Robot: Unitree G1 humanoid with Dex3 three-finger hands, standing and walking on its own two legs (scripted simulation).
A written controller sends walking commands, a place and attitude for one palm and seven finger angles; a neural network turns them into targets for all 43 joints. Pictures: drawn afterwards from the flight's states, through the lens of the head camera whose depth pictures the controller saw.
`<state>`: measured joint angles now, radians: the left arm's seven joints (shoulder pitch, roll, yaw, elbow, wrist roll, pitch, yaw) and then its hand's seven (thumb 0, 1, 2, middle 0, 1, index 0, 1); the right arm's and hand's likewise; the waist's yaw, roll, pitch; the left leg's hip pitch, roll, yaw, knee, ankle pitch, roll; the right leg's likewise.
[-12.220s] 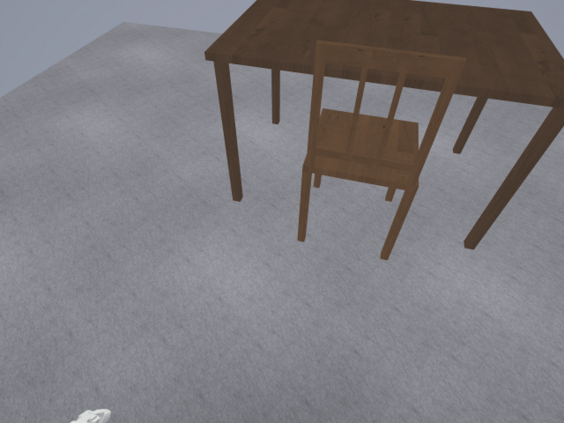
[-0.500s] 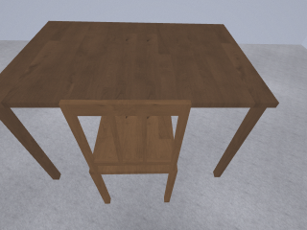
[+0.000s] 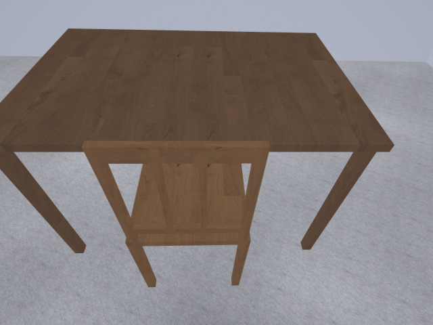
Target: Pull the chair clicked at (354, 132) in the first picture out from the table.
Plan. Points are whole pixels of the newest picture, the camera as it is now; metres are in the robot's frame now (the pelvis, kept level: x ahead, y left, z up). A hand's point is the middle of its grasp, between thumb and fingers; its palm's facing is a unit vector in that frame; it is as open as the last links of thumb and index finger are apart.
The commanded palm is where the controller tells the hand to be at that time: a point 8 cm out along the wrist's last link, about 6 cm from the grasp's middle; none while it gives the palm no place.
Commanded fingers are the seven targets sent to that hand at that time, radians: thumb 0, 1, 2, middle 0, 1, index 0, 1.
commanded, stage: look again from close up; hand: left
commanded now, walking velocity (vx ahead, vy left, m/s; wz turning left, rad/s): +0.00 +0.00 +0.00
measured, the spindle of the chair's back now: (164, 198) +0.43 +0.17 -0.10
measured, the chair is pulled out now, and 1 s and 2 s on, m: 0.00 0.00 0.00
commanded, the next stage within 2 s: raise the hand toward the chair's back in 0.44 s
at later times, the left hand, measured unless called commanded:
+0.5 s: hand out of the picture -0.02 +0.15 -0.18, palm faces +0.04 -0.99 -0.16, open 7.4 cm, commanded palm none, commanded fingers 0.00 0.90 0.90 -0.20 -0.30 -0.20 -0.30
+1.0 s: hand out of the picture +0.14 +0.16 -0.09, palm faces +0.13 -0.99 +0.02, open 9.5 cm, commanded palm +0.12 +0.22 -0.07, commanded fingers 0.00 0.34 0.66 -0.14 -0.21 -0.14 -0.21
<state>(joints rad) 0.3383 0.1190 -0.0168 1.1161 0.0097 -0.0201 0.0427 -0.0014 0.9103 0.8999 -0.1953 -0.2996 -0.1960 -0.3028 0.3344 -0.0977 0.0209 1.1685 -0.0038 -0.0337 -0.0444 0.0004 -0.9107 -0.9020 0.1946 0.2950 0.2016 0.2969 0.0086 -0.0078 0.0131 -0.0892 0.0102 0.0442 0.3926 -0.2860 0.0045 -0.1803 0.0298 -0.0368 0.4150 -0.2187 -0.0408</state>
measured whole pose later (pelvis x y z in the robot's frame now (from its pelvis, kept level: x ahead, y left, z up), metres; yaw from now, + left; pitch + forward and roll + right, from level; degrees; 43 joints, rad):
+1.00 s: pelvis -0.03 +0.00 -0.09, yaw +2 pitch +14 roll +0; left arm 0.50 0.13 0.02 0.08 -0.14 -0.49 -0.11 0.01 0.57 0.75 -0.17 -0.25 -0.17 -0.25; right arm 0.10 -0.25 -0.07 0.44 0.00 -0.19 0.01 0.01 -0.91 -0.90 0.19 0.29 0.20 0.30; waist 0.02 -0.07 -0.15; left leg -0.81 0.00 0.01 1.15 -0.58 0.00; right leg -0.88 -0.01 -0.08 1.14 -0.50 -0.06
